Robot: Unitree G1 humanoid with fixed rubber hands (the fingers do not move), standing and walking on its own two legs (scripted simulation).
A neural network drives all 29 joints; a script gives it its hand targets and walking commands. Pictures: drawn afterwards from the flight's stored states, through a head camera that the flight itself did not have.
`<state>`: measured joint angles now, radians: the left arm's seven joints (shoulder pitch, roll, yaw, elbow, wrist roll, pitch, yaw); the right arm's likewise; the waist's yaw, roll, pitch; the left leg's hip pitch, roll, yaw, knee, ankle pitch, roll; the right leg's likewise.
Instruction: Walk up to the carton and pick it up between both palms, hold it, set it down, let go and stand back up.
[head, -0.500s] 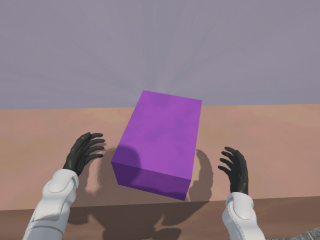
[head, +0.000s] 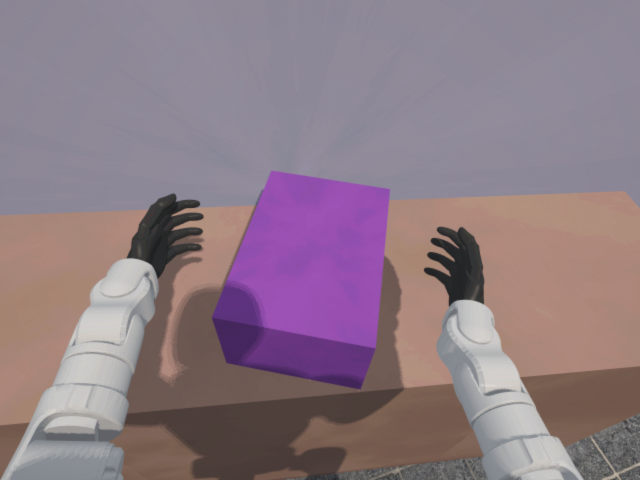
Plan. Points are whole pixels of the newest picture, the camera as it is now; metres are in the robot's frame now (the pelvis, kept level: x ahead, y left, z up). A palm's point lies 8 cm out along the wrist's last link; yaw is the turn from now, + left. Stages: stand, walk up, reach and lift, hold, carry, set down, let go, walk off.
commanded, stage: reach and lift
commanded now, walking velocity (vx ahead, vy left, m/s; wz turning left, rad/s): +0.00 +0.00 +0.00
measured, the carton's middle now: (312, 271) +0.45 +0.01 -0.05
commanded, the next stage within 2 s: none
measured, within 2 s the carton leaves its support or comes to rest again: neither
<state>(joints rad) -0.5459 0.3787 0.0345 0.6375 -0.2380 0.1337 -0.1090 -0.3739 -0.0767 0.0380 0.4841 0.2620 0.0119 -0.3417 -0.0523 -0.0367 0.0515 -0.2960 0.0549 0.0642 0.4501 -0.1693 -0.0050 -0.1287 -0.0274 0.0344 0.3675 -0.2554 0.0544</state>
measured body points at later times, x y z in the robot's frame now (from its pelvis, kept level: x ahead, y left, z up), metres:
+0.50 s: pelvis +0.00 +0.00 +0.00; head +0.04 +0.03 +0.44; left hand +0.47 +0.19 +0.10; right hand +0.40 -0.19 +0.09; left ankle +0.04 +0.12 -0.74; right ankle -0.04 -0.16 -0.74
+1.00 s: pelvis +0.00 +0.00 -0.01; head +0.07 +0.05 +0.43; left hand +0.49 +0.17 +0.06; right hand +0.42 -0.18 +0.06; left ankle +0.04 +0.12 -0.74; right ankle -0.04 -0.16 -0.74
